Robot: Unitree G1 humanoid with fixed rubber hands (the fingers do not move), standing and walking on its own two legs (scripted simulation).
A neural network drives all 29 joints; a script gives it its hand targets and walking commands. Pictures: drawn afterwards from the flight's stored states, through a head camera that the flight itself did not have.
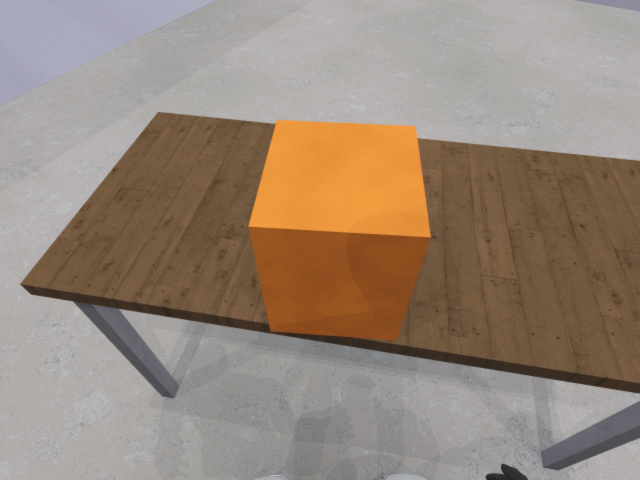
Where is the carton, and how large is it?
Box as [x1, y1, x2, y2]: [248, 120, 430, 339]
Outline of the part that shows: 277,120 248,226 270,330 395,339 430,237 415,126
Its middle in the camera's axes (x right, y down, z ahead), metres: +0.03 -0.01 +0.59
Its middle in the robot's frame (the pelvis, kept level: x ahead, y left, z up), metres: +0.45 -0.01 +0.03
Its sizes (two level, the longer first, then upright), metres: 0.210 0.200 0.250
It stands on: a table, 0.66 m high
